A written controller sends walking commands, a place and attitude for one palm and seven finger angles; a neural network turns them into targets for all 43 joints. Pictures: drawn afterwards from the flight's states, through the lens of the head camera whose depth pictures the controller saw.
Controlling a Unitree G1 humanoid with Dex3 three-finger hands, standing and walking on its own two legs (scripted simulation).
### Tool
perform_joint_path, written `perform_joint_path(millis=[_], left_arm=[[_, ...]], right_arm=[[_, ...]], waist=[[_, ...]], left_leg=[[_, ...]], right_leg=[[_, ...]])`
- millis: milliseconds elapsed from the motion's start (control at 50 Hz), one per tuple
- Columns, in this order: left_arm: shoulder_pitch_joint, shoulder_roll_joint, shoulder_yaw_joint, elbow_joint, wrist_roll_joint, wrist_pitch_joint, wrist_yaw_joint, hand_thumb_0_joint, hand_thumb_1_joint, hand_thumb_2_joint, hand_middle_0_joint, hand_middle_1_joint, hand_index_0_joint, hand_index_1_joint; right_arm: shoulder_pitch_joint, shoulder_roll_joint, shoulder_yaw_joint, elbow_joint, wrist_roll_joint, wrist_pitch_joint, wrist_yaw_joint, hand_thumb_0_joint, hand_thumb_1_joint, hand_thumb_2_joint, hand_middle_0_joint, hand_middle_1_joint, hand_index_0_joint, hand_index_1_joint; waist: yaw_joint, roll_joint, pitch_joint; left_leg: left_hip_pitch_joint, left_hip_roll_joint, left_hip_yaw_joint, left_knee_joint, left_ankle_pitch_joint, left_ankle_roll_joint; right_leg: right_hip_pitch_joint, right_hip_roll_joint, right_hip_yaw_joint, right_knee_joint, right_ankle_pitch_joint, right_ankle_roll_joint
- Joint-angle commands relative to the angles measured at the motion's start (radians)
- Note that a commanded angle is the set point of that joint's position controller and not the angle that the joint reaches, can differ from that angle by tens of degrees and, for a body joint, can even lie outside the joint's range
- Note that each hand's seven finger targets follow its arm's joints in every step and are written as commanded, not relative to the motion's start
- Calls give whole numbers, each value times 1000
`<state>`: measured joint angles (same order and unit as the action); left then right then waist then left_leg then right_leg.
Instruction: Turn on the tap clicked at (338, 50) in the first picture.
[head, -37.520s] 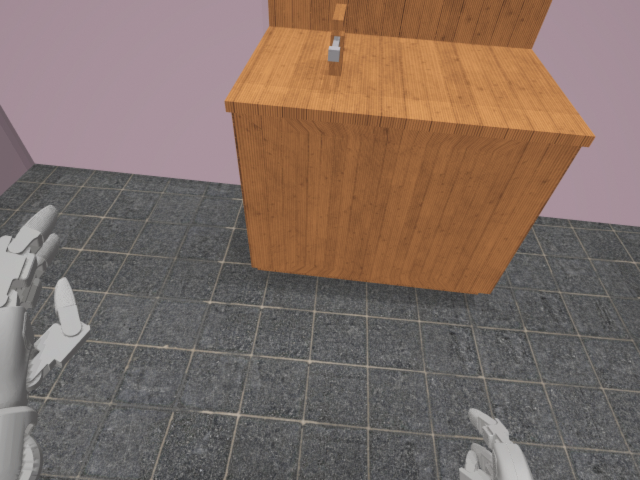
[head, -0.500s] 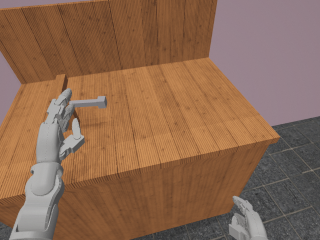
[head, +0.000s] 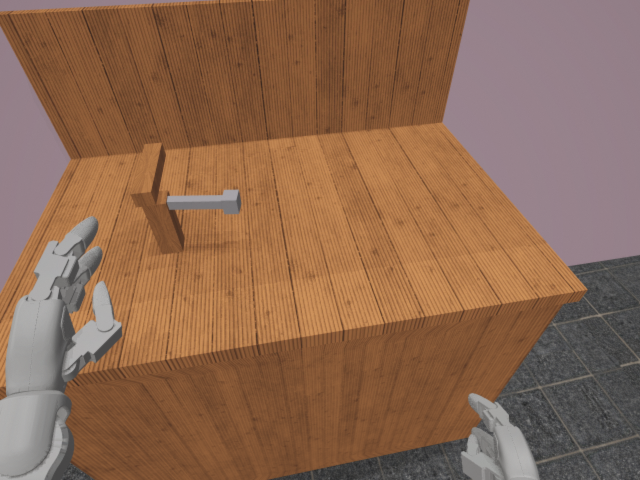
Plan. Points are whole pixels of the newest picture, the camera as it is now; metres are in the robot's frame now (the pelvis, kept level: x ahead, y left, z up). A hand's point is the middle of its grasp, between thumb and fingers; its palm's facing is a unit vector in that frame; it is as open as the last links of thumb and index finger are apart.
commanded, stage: draw the hand back beside the body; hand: left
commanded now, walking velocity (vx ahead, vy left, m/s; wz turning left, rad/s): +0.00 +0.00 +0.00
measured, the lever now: (231, 201) +0.49 +0.21 +0.09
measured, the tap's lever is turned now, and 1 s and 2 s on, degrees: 80 80 80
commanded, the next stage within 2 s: step back with the hand held close in 0.30 s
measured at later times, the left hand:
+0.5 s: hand (105, 332) +0.19 +0.24 +0.16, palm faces +0.40 -0.85 -0.34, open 7.4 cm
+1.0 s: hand (67, 379) +0.15 +0.26 +0.15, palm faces +0.37 -0.82 -0.44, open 7.4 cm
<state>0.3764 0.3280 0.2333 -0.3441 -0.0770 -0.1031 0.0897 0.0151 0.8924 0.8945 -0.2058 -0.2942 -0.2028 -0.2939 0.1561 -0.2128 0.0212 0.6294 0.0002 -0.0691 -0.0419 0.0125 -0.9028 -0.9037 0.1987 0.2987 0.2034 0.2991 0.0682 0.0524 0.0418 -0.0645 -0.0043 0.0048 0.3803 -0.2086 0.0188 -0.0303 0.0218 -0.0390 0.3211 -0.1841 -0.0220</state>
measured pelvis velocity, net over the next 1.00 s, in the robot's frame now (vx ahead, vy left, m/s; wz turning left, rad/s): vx -0.06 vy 0.01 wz -0.01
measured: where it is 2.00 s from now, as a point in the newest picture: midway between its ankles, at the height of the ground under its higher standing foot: outside the picture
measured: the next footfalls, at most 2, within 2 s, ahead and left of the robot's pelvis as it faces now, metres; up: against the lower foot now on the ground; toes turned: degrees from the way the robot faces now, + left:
left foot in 1.68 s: -0.07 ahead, +0.13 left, +0.00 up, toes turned +2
right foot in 2.00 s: -0.15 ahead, -0.13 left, +0.00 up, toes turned +0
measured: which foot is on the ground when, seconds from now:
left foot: down 0.00-1.00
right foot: down 0.00-1.00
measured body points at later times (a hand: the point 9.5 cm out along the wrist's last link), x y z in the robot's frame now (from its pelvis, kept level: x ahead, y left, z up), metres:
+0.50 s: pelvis -0.01 -0.01 +0.00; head -0.03 -0.02 +0.45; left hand +0.17 +0.28 +0.18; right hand +0.19 -0.22 -0.08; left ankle +0.01 +0.10 -0.75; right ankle +0.00 -0.11 -0.75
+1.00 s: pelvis -0.06 +0.01 -0.02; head -0.03 +0.01 +0.43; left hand +0.13 +0.30 +0.17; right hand +0.12 -0.22 -0.10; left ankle +0.01 +0.10 -0.75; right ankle +0.00 -0.11 -0.75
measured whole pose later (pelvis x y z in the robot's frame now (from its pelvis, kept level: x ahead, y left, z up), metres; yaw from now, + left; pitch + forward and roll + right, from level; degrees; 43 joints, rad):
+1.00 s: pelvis -0.06 +0.01 -0.02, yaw +0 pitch +0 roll -1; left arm 0.51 0.38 0.34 -0.52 -0.04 -0.16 0.15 0.01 0.89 0.89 -0.21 -0.30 -0.21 -0.30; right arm 0.19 -0.22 0.00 0.55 0.01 -0.04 -0.09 0.01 -0.90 -0.90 0.20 0.30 0.20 0.30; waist 0.02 0.03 0.05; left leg -0.38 -0.01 0.02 0.55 -0.19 0.04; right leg -0.35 0.01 -0.03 0.50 -0.16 0.00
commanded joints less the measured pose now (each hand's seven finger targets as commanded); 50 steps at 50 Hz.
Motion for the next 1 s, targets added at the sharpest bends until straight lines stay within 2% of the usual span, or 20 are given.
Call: perform_joint_path(millis=[0,40,80,100,220,280,340,400,420,440,520,560,600,640,660,740,760,840,860,980], left_arm=[[-37,174,135,-256,-2,-72,23,0,900,900,-200,-300,-200,-300],[-84,161,110,-268,-2,-71,21,0,900,900,-200,-300,-200,-300],[-120,161,107,-255,4,-71,29,0,900,900,-200,-300,-200,-300],[-120,155,102,-238,3,-68,29,0,900,900,-200,-300,-200,-300],[-102,157,107,-227,1,-74,33,0,900,900,-200,-300,-200,-300],[-89,169,121,-243,3,-79,35,0,900,900,-200,-300,-200,-300],[-83,161,115,-240,-1,-77,30,0,900,900,-200,-300,-200,-300],[-143,195,141,-290,0,-87,33,0,900,900,-200,-300,-200,-300],[-239,311,274,-358,-12,-122,47,0,900,900,-200,-300,-200,-300],[-118,225,213,-234,-8,-123,38,0,900,900,-200,-300,-200,-300],[28,160,164,-228,2,-121,24,0,900,900,-200,-300,-200,-300],[59,169,170,-267,2,-118,27,0,900,900,-200,-300,-200,-300],[90,186,186,-297,4,-115,35,0,900,900,-200,-300,-200,-300],[93,202,200,-322,6,-110,43,0,900,900,-200,-300,-200,-300],[79,232,223,-351,8,-112,48,0,900,900,-200,-300,-200,-300],[84,225,221,-372,15,-116,63,0,900,900,-200,-300,-200,-300],[83,243,235,-392,18,-117,68,0,900,900,-200,-300,-200,-300],[96,213,222,-382,24,-122,77,0,900,900,-200,-300,-200,-300],[103,223,231,-390,27,-123,79,0,900,900,-200,-300,-200,-300],[80,191,204,-378,39,-122,89,0,900,900,-200,-300,-200,-300]], right_arm=[[-141,-115,-41,-167,1,-65,-7,0,-900,-900,200,300,200,300],[-148,-119,-44,-167,4,-70,-11,0,-900,-900,200,300,200,300],[-147,-118,-43,-156,2,-75,-18,0,-900,-900,200,300,200,300],[-146,-119,-42,-154,2,-77,-20,0,-900,-900,200,300,200,300],[-156,-116,-41,-151,2,-82,-23,0,-900,-900,200,300,200,300],[-154,-113,-41,-149,0,-85,-23,0,-900,-900,200,300,200,300],[-154,-113,-42,-151,2,-83,-21,0,-900,-900,200,300,200,300],[-158,-113,-41,-154,3,-85,-22,0,-900,-900,200,300,200,300],[-151,-113,-25,-203,15,-68,-29,0,-900,-900,200,300,200,300],[-141,-97,-17,-160,4,-54,-31,0,-900,-900,200,300,200,300],[-110,-116,-42,-200,5,-26,-30,0,-900,-900,200,300,200,300],[-111,-124,-46,-219,6,-19,-35,0,-900,-900,200,300,200,300],[-106,-124,-49,-234,8,-12,-40,0,-900,-900,200,300,200,300],[-104,-125,-55,-241,10,-7,-44,0,-900,-900,200,300,200,300],[-111,-128,-54,-242,9,-5,-48,0,-900,-900,200,300,200,300],[-99,-128,-62,-244,11,-6,-52,0,-900,-900,200,300,200,300],[-103,-132,-63,-245,10,-7,-54,0,-900,-900,200,300,200,300],[-84,-134,-67,-243,13,-18,-53,0,-900,-900,200,300,200,300],[-85,-137,-67,-243,11,-22,-55,0,-900,-900,200,300,200,300],[-63,-135,-62,-232,7,-30,-55,0,-900,-900,200,300,200,300]], waist=[[3,22,-90],[-10,-12,-87],[-15,27,-73],[-15,-1,-67],[-5,-7,-70],[-2,34,-83],[-4,-11,-71],[-3,42,-80],[-28,23,15],[-37,-33,13],[-39,-40,-138],[-37,-4,-188],[-34,-17,-209],[-36,-56,-201],[-37,-31,-204],[-43,-7,-165],[-44,24,-168],[-51,14,-141],[-52,39,-150],[-62,-7,-112]], left_leg=[[-7,37,-52,-57,161,-6],[4,37,-45,-50,140,1],[7,31,-44,-47,118,4],[4,31,-47,-48,107,4],[1,26,-47,-51,81,9],[0,23,-42,-48,99,8],[-4,29,-43,-48,108,6],[2,26,-42,-48,95,6],[-75,45,-62,-11,17,21],[-85,42,-78,14,12,24],[-54,71,-65,46,137,20],[-55,83,-71,39,227,20],[-67,96,-77,37,268,22],[-97,99,-83,43,234,20],[-104,99,-91,36,229,22],[-191,107,-114,30,69,24],[-202,108,-123,18,41,26],[-292,120,-153,-8,-146,34],[-297,120,-156,-23,-174,36],[-382,123,-170,-12,-310,45]], right_leg=[[-19,-22,20,-39,107,-27],[-41,-24,24,-45,91,-21],[-57,-24,26,-51,72,-23],[-61,-26,25,-53,62,-20],[-53,-29,27,-56,38,-21],[-38,-31,32,-54,57,-24],[-44,-30,28,-53,62,-21],[-43,-32,34,-59,51,-23],[-165,-82,138,-90,106,-12],[-184,-108,135,-90,129,-10],[-156,-128,117,-6,247,0],[-139,-123,101,37,274,4],[-142,-113,89,61,264,12],[-160,-115,97,64,236,12],[-166,-116,100,73,226,9],[-196,-110,112,83,121,3],[-197,-108,114,90,96,0],[-212,-91,107,109,-18,5],[-209,-87,107,115,-34,6],[-238,-90,121,110,-136,5]])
